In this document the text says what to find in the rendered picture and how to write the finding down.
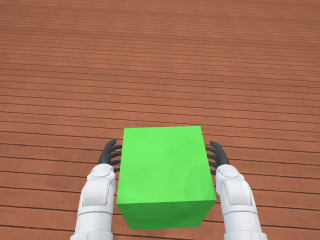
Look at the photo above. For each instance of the carton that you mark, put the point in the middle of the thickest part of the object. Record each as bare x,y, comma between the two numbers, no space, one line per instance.
164,180

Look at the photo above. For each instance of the robot right forearm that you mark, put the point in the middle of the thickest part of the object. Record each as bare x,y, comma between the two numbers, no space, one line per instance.
238,205

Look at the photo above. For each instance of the robot left forearm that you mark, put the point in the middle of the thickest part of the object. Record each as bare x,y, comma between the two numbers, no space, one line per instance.
95,210

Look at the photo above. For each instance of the robot right hand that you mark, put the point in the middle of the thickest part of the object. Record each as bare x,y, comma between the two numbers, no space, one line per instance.
219,157

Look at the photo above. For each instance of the robot left hand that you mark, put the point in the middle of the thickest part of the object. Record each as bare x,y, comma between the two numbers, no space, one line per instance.
106,154

